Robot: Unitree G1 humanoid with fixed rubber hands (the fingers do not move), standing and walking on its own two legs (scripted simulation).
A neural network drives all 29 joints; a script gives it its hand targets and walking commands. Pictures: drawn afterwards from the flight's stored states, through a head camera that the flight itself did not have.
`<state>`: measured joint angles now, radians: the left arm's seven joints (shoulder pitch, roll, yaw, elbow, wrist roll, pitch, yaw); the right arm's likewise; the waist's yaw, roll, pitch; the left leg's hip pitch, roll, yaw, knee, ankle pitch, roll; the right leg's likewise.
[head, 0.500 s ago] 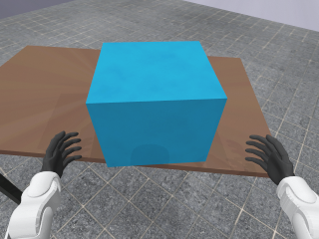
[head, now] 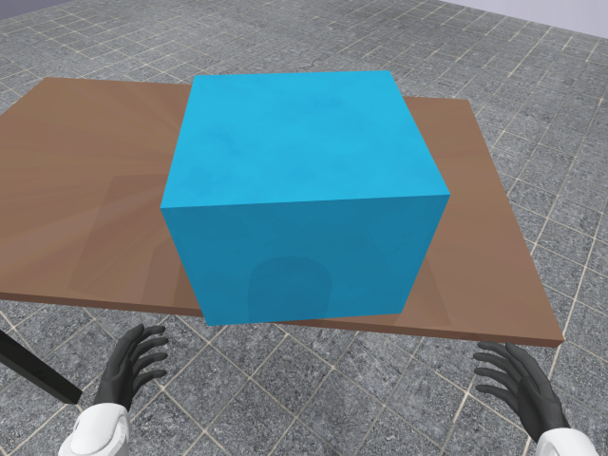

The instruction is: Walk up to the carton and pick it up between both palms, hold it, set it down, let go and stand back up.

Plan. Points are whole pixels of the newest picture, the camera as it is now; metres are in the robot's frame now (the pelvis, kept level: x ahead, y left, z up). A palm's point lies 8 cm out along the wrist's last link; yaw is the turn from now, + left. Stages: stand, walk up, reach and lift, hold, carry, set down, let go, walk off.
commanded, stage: set down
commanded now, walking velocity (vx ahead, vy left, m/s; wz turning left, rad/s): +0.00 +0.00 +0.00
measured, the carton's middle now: (299, 196) +0.46 +0.04 +0.10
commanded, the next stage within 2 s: let go in 0.70 s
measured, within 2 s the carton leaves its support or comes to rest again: neither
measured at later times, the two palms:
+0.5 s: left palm (140, 451) +0.15 +0.22 -0.06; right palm out of the picture +0.15 -0.24 -0.06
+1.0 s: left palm out of the picture +0.15 +0.21 -0.08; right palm out of the picture +0.13 -0.24 -0.09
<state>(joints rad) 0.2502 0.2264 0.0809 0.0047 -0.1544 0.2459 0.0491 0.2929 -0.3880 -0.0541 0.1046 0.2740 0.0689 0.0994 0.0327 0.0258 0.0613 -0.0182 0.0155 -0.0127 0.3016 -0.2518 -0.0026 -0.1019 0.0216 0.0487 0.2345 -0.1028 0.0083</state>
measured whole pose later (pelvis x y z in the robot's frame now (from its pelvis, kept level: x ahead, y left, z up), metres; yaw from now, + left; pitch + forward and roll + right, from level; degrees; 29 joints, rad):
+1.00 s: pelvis -0.01 -0.02 -0.01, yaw -1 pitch -5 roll -1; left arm 0.17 0.20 -0.01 0.52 -0.02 0.12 0.02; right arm 0.17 -0.17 -0.05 0.75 -0.03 -0.22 0.02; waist 0.01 0.01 0.10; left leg -0.01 0.03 0.00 0.38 -0.28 -0.02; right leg -0.13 0.04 0.05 0.37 -0.16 -0.01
